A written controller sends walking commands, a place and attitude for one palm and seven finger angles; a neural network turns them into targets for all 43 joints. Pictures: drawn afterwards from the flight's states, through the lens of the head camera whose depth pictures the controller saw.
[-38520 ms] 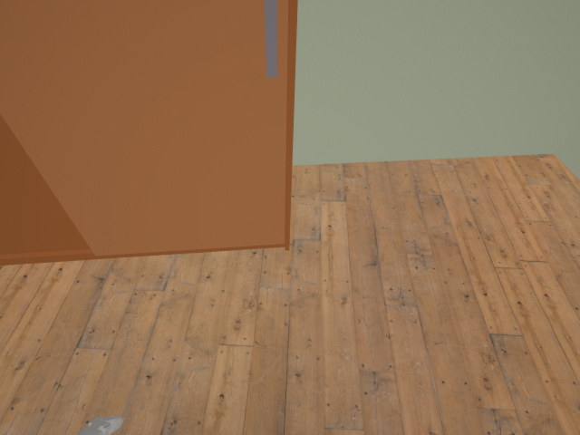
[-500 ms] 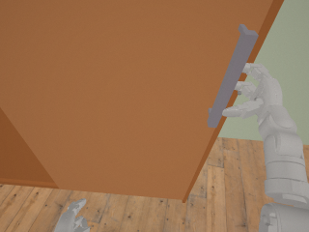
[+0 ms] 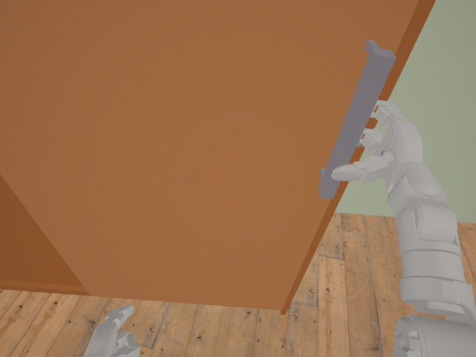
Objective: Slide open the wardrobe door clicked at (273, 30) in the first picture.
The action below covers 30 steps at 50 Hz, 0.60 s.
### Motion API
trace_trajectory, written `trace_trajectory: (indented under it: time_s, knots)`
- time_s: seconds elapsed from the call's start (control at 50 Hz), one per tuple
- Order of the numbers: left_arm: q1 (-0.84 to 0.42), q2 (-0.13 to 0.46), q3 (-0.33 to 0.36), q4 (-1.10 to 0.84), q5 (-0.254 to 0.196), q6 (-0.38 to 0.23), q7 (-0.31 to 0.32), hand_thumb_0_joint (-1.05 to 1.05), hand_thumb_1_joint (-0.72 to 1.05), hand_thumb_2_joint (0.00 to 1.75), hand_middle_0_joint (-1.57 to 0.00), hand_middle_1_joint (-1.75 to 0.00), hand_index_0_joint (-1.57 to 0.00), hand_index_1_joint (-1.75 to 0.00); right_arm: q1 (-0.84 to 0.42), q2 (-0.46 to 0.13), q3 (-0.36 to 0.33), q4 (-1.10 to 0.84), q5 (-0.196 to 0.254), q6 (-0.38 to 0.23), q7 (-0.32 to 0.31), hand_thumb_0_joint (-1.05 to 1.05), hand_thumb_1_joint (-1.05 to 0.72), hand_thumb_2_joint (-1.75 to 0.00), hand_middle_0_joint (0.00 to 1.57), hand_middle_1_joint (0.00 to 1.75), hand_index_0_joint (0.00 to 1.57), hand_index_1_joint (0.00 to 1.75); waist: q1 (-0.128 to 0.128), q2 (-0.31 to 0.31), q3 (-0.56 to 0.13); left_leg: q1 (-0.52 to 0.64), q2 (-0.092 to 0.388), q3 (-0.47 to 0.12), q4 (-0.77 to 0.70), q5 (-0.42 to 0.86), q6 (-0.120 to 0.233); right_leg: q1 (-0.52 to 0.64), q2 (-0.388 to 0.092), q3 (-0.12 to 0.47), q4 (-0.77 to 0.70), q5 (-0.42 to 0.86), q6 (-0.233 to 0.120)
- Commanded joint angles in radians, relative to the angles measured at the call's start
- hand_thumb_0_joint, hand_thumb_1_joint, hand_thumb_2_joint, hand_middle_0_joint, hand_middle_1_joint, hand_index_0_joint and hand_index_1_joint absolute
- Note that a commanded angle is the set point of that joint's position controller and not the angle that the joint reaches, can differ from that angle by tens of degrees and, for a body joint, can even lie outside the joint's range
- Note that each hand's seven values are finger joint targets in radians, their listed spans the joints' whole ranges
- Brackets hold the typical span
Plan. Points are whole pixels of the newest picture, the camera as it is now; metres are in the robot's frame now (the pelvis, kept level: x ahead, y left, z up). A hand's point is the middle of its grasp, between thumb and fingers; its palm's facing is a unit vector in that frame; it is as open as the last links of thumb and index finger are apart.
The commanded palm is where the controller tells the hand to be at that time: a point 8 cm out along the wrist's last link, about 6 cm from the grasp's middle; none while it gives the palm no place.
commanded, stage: slide the fingers in behind the handle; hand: right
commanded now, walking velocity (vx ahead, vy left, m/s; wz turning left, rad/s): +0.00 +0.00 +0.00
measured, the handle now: (345, 129) +0.45 -0.15 +0.19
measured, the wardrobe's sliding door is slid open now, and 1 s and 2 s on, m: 0.00 0.00 0.00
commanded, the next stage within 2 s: grip the handle and tug to test in 0.82 s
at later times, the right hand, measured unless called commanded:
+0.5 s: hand (350, 145) +0.39 -0.14 +0.21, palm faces +0.02 +1.00 +0.01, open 14.1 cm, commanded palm +0.37 -0.19 +0.21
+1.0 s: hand (355, 146) +0.39 -0.15 +0.21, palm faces +0.02 +1.00 +0.01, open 13.9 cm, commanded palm +0.36 -0.19 +0.21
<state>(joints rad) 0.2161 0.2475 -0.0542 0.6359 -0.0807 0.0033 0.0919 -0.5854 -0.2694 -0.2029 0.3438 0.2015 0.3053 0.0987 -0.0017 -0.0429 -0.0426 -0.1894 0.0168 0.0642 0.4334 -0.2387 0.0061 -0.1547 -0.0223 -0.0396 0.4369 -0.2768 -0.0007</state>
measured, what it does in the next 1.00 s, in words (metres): stands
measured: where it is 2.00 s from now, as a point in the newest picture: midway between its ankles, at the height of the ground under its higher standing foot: outside the picture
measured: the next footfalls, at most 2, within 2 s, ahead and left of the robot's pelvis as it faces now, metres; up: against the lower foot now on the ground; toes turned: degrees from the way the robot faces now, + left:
none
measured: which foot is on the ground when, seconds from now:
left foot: down 0.00-1.00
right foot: down 0.00-1.00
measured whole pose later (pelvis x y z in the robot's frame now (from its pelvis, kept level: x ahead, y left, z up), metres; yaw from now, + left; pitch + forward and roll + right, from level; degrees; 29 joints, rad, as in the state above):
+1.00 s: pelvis -0.01 +0.00 +0.00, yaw +1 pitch -1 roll +0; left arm 0.22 0.24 -0.06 0.65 -0.07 0.02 0.09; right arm -0.59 -0.25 -0.19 0.34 0.19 0.31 0.06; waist 0.00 -0.04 -0.04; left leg -0.17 0.01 0.06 0.39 -0.20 0.01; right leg -0.14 -0.02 -0.05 0.40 -0.25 0.00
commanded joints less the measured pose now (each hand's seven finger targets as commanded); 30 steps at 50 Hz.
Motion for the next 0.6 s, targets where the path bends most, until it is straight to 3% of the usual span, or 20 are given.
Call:
trace_trajectory:
  time_s: [0.0,0.06,0.1,0.12,0.16,0.22,0.26,0.3,0.34,0.38,0.46,0.58]
  knots:
    - [-0.113,0.108,0.043,-0.153,-0.001,-0.050,0.007,0.00,0.90,0.90,-0.20,-0.30,-0.20,-0.30,-0.477,-0.166,-0.035,-0.208,0.011,-0.053,-0.014,0.00,0.50,-0.30,0.30,1.20,0.30,1.20,0.009,0.060,-0.235,0.073,-0.012,-0.016,-0.041,0.304,0.017,0.066,0.015,0.031,-0.034,0.295,-0.038]
    - [-0.117,0.108,0.047,-0.158,0.002,-0.051,0.006,0.00,0.90,0.90,-0.20,-0.30,-0.20,-0.30,-0.482,-0.191,-0.056,-0.261,0.005,-0.063,-0.028,0.00,0.50,-0.30,0.30,1.20,0.30,1.20,-0.003,0.032,-0.289,0.106,-0.011,-0.020,-0.036,0.333,0.019,0.092,0.015,0.028,-0.031,0.333,-0.037]
    - [-0.115,0.100,0.045,-0.157,0.004,-0.055,0.003,0.00,0.90,0.90,-0.20,-0.30,-0.20,-0.30,-0.490,-0.145,-0.023,-0.282,0.005,-0.072,-0.030,0.00,0.50,-0.30,0.30,1.20,0.30,1.20,0.003,0.042,-0.297,0.111,-0.013,-0.014,-0.029,0.358,0.021,0.103,0.014,0.031,-0.031,0.361,-0.034]
    - [-0.115,0.100,0.047,-0.155,0.006,-0.056,0.001,0.00,0.90,0.90,-0.20,-0.30,-0.20,-0.30,-0.466,-0.150,-0.035,-0.274,0.005,-0.070,-0.033,0.00,0.50,-0.30,0.30,1.20,0.30,1.20,-0.004,0.036,-0.300,0.115,-0.014,-0.015,-0.027,0.369,0.022,0.105,0.014,0.029,-0.030,0.371,-0.033]
    - [-0.115,0.106,0.049,-0.156,0.006,-0.050,-0.002,0.00,0.90,0.90,-0.20,-0.30,-0.20,-0.30,-0.408,-0.163,-0.055,-0.263,0.008,-0.063,-0.034,0.00,0.50,-0.30,0.30,1.20,0.30,1.20,-0.015,0.060,-0.297,0.131,-0.016,-0.014,-0.028,0.381,0.021,0.095,0.014,0.027,-0.033,0.377,-0.033]
    - [-0.126,0.099,0.046,-0.161,0.004,-0.045,-0.006,0.00,0.90,0.90,-0.20,-0.30,-0.20,-0.30,-0.397,-0.114,-0.018,-0.276,0.004,-0.041,-0.037,0.00,0.50,-0.30,0.30,1.20,0.30,1.20,-0.009,0.064,-0.266,0.114,-0.016,-0.012,-0.034,0.370,0.018,0.086,0.014,0.020,-0.039,0.358,-0.033]
    - [-0.126,0.106,0.047,-0.156,0.006,-0.038,-0.004,0.00,0.90,0.90,-0.20,-0.30,-0.20,-0.30,-0.373,-0.155,-0.055,-0.248,0.005,-0.023,-0.043,0.00,0.50,-0.30,0.30,1.20,0.30,1.20,-0.016,0.090,-0.241,0.113,-0.019,-0.013,-0.045,0.343,0.016,0.067,0.015,0.021,-0.044,0.328,-0.036]
    - [-0.140,0.101,0.042,-0.161,0.003,-0.035,-0.002,0.00,0.90,0.90,-0.20,-0.30,-0.20,-0.30,-0.450,-0.134,-0.019,-0.298,-0.002,-0.020,-0.048,0.00,0.50,-0.30,0.30,1.20,0.30,1.20,-0.003,0.042,-0.238,0.098,-0.015,-0.019,-0.052,0.306,0.018,0.073,0.017,0.021,-0.051,0.302,-0.035]
    - [-0.140,0.095,0.039,-0.155,0.004,-0.039,0.000,0.00,0.90,0.90,-0.20,-0.30,-0.20,-0.30,-0.493,-0.094,0.019,-0.301,-0.002,-0.023,-0.055,0.00,0.50,-0.30,0.30,1.20,0.30,1.20,0.011,0.033,-0.229,0.072,-0.018,-0.017,-0.058,0.275,0.018,0.085,0.018,0.026,-0.048,0.280,-0.034]
    - [-0.130,0.101,0.042,-0.148,0.008,-0.040,0.005,0.00,0.90,0.90,-0.20,-0.30,-0.20,-0.30,-0.493,-0.127,-0.013,-0.268,0.002,-0.028,-0.060,0.00,0.50,-0.30,0.30,1.20,0.30,1.20,0.009,0.076,-0.242,0.082,-0.019,-0.019,-0.063,0.268,0.016,0.086,0.017,0.030,-0.050,0.274,-0.038]
    - [-0.131,0.100,0.040,-0.148,0.008,-0.035,0.005,0.00,0.90,0.90,-0.20,-0.30,-0.20,-0.30,-0.466,-0.135,-0.020,-0.226,-0.004,-0.035,-0.054,0.00,0.50,-0.30,0.30,1.20,0.30,1.20,-0.001,0.054,-0.248,0.094,-0.019,-0.023,-0.063,0.273,0.018,0.082,0.019,0.024,-0.052,0.277,-0.036]
    - [-0.126,0.102,0.039,-0.149,0.007,-0.031,0.005,0.00,0.90,0.90,-0.20,-0.30,-0.20,-0.30,-0.504,-0.142,-0.017,-0.210,-0.004,-0.047,-0.047,0.00,0.50,-0.30,0.30,1.20,0.30,1.20,0.005,0.055,-0.244,0.099,-0.017,-0.023,-0.069,0.277,0.018,0.073,0.019,0.025,-0.059,0.275,-0.037]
